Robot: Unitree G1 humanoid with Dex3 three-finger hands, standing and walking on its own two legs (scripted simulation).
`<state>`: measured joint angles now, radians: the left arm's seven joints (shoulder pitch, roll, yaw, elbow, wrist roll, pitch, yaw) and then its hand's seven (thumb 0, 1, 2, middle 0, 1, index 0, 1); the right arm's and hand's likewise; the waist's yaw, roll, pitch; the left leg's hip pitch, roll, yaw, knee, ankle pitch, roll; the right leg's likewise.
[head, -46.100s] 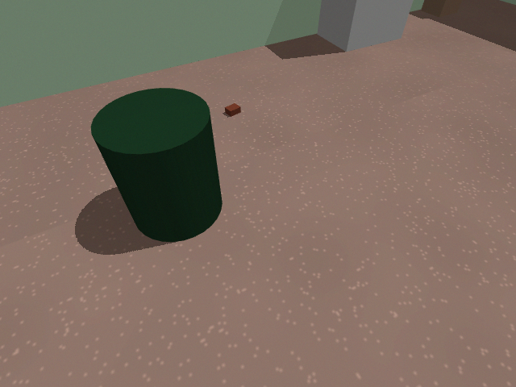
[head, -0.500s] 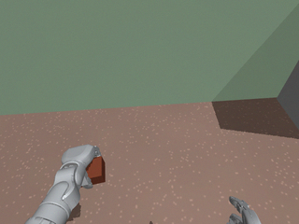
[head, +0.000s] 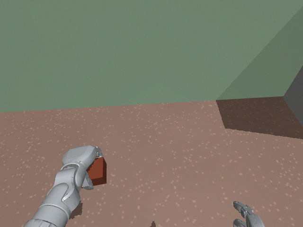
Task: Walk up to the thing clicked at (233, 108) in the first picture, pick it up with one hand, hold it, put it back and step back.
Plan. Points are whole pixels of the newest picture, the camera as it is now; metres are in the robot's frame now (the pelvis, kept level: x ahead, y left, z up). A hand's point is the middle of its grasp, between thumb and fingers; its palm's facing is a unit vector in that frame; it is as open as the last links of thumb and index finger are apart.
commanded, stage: hold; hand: left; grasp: from above
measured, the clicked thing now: (90, 172) +0.31 +0.22 -0.06
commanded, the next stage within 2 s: crouch in 0.06 s
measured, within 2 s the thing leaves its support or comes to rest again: neither
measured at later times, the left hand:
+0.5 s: hand (90, 181) +0.29 +0.22 -0.08, palm faces -0.45 -0.08 -0.89, open 9.5 cm
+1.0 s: hand (110, 188) +0.36 +0.23 -0.33, palm faces -0.40 -0.04 -0.92, open 9.5 cm
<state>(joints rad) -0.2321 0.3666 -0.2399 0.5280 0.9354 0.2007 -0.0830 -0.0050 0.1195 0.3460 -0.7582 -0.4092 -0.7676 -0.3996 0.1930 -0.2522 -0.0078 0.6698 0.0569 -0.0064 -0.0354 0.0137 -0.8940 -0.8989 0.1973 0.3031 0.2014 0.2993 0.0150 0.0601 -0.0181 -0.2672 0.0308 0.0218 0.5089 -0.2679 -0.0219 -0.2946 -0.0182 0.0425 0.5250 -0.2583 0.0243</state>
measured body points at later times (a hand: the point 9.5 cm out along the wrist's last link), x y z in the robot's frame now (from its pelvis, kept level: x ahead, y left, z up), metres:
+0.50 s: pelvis +0.00 +0.00 -0.01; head +0.03 -0.01 +0.44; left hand +0.31 +0.23 -0.03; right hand +0.15 -0.25 -0.12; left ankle +0.00 +0.13 -0.74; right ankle +0.01 -0.14 -0.74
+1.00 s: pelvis -0.07 +0.01 -0.20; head +0.10 +0.02 +0.22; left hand +0.37 +0.23 -0.28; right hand -0.04 -0.27 -0.33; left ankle +0.00 +0.13 -0.74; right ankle +0.01 -0.13 -0.74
